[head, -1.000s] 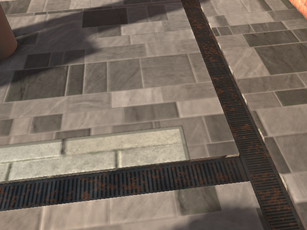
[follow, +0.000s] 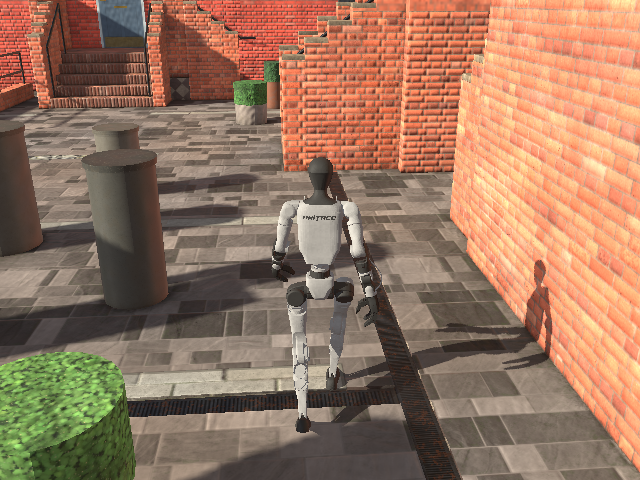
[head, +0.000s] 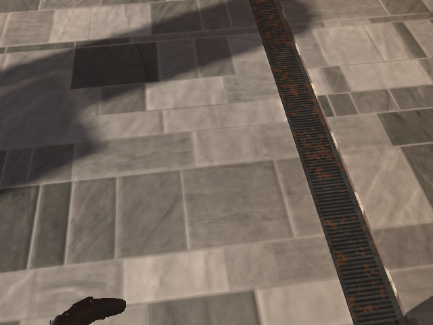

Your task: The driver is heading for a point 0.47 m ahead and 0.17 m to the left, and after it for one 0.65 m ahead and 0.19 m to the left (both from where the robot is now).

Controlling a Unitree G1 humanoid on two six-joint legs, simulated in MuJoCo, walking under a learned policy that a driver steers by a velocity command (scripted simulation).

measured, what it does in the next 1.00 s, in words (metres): walks ahead, turning left: left foot, then right foot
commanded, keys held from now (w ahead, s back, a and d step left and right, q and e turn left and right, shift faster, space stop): w+q+shift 0.46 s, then shift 0.54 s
